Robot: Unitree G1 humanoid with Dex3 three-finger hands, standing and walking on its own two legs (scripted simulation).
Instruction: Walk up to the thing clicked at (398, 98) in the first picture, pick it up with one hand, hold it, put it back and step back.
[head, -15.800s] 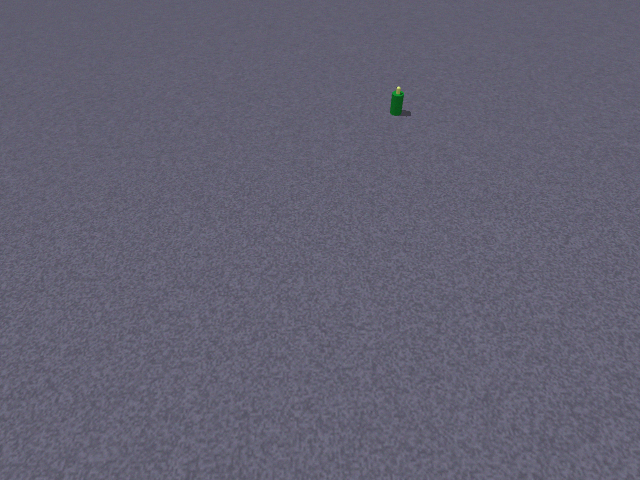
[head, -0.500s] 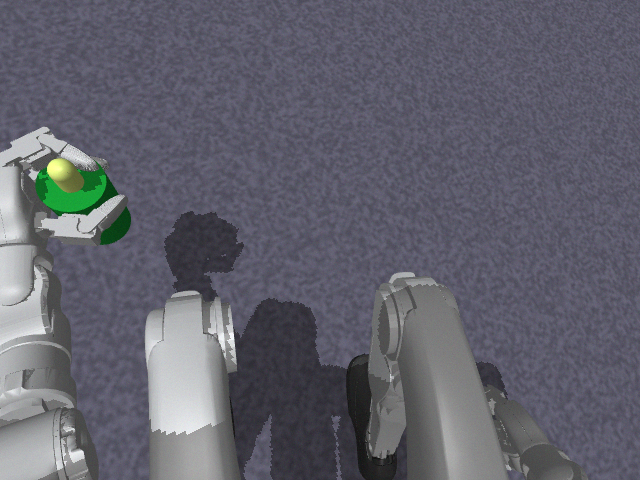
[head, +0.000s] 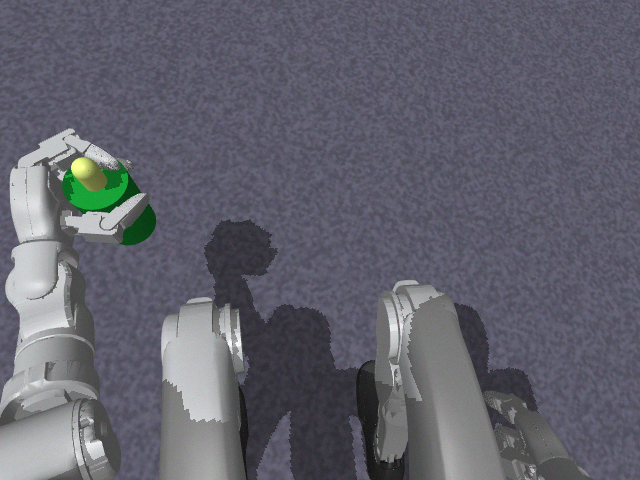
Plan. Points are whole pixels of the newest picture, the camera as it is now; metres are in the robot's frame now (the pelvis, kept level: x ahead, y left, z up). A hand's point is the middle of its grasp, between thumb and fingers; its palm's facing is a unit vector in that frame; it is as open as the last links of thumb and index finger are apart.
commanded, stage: settle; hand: left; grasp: from the side
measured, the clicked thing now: (109, 197) +0.45 +0.25 -0.06
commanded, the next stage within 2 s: lift in 0.34 s
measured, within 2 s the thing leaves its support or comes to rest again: neither
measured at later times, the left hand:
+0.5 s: hand (97, 182) +0.45 +0.25 -0.01, palm faces +0.16 -0.99 -0.05, open 7.3 cm
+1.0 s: hand (62, 163) +0.42 +0.24 +0.07, palm faces +0.13 -0.99 -0.05, open 7.3 cm
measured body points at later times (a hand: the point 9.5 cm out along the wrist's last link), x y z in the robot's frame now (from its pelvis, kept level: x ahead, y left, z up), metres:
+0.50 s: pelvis +0.00 +0.00 +0.02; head +0.20 +0.05 +0.42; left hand +0.43 +0.30 -0.01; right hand +0.12 -0.26 -0.11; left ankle +0.08 +0.13 -0.33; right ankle +0.10 -0.13 -0.33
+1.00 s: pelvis +0.01 +0.00 +0.08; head +0.19 +0.04 +0.49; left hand +0.41 +0.29 +0.08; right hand +0.15 -0.26 -0.05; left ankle +0.08 +0.13 -0.33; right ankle +0.10 -0.13 -0.33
